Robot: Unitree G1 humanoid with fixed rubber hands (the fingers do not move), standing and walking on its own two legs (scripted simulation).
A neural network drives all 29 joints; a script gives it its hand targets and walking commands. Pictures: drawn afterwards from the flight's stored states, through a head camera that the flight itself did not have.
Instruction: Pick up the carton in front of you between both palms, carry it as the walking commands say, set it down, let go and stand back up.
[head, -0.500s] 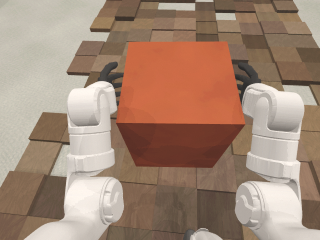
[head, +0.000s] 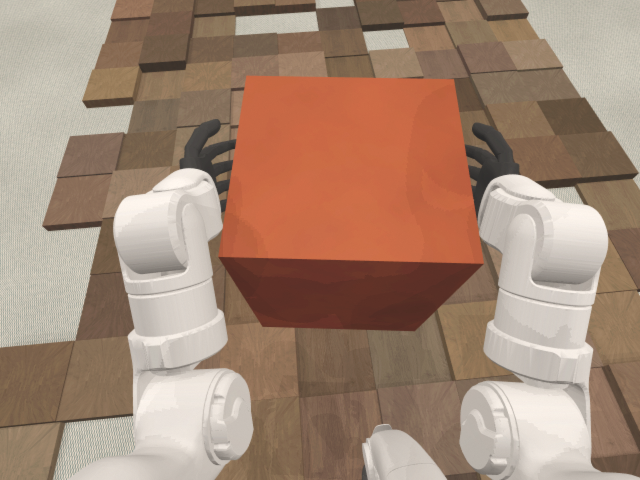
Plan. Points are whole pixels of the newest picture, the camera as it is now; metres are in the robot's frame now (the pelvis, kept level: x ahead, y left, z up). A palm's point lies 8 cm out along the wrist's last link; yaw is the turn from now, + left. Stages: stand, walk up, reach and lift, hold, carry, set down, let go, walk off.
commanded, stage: carry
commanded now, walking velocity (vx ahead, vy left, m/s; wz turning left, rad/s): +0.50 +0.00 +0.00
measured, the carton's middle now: (343, 222) +0.40 -0.05 +0.07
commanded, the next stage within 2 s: none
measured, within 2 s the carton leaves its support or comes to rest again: neither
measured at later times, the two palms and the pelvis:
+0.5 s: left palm (186, 78) +0.69 +0.14 +0.07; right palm (373, 49) +0.72 -0.15 +0.07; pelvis +0.33 -0.04 -0.04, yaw +1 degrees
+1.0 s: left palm out of the picture +1.03 +0.07 +0.12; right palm out of the picture +1.03 -0.23 +0.12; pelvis +0.66 -0.05 -0.05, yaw -1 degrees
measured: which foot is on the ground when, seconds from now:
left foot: down 0.00-0.14, up 0.16-0.56, down 0.58-0.92, up 0.94-1.00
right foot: up 0.00-0.14, down 0.16-0.60, up 0.62-0.90, down 0.92-1.00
